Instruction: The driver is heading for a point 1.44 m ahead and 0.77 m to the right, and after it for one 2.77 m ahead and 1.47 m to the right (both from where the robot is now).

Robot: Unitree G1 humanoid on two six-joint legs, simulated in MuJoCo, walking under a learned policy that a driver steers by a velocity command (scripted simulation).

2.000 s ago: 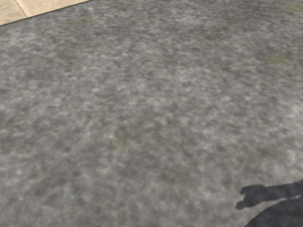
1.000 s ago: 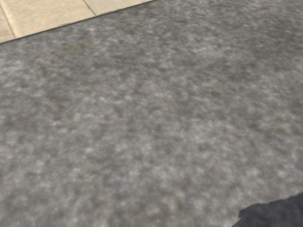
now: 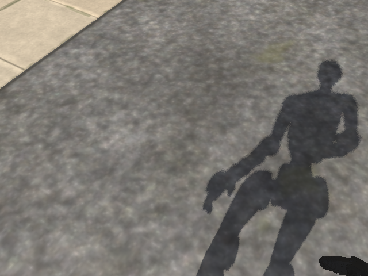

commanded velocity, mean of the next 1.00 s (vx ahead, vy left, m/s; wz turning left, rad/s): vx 0.50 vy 0.00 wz -0.59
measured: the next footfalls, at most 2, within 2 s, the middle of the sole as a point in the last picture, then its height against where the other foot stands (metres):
right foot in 0.46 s outside the picture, level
left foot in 0.94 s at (234, 218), level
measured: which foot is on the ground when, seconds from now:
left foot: down 0.00-0.48, up 0.50-0.92, down 0.94-1.00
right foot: up 0.00-0.44, down 0.46-0.96, up 0.98-1.00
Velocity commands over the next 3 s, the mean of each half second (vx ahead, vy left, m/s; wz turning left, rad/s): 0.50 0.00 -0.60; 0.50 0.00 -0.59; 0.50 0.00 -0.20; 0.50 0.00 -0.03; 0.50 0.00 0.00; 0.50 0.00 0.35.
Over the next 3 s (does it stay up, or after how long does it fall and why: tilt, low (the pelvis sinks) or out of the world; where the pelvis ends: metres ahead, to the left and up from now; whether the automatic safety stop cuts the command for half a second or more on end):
stays up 1.33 -0.83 0.01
